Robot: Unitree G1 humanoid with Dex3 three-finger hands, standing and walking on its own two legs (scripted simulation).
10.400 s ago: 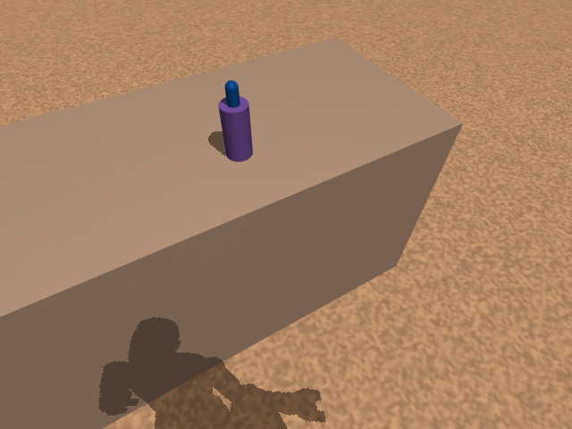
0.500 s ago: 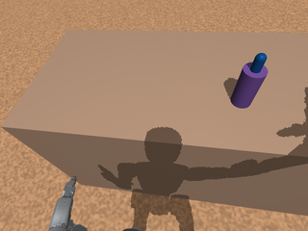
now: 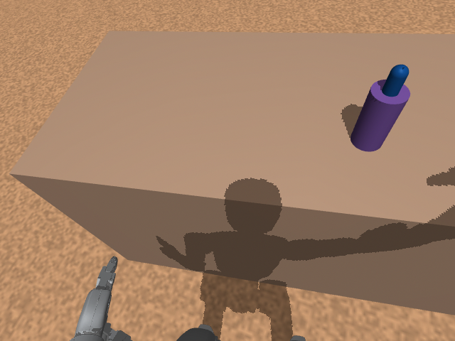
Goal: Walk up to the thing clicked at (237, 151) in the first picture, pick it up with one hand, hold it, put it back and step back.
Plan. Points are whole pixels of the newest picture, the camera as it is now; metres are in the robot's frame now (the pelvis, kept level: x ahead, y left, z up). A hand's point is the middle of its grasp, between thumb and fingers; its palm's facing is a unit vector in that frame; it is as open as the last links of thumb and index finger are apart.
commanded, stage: go down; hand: right
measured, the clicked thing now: (381, 108) +0.55 -0.20 +0.06
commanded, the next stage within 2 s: approach in 0.76 s
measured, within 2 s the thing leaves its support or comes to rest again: neither
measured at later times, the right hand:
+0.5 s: hand out of the picture +0.44 -0.39 +0.16, palm faces +0.24 +0.97 +0.02, open 17.5 cm
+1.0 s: hand out of the picture +0.44 -0.39 +0.15, palm faces +0.24 +0.97 +0.00, open 17.6 cm
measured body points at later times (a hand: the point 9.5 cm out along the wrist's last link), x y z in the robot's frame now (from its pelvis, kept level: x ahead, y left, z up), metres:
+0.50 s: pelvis +0.00 +0.00 +0.00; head +0.09 -0.04 +0.44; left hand +0.15 +0.26 -0.05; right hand +0.42 -0.44 +0.16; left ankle +0.01 +0.15 -0.70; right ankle +0.00 -0.12 -0.70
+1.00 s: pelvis +0.01 +0.00 +0.00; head +0.09 -0.04 +0.44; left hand +0.15 +0.26 -0.05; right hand +0.42 -0.44 +0.15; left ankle +0.01 +0.15 -0.70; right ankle +0.00 -0.12 -0.70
